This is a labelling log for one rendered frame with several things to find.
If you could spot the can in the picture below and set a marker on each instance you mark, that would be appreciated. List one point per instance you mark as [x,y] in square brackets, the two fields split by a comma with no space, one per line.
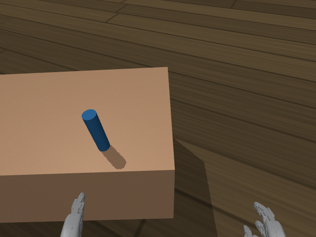
[96,130]

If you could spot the left robot hand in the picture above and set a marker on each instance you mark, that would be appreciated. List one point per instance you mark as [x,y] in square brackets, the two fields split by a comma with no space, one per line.
[74,222]

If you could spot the right robot hand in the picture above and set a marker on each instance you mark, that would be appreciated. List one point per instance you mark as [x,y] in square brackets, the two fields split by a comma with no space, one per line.
[271,228]

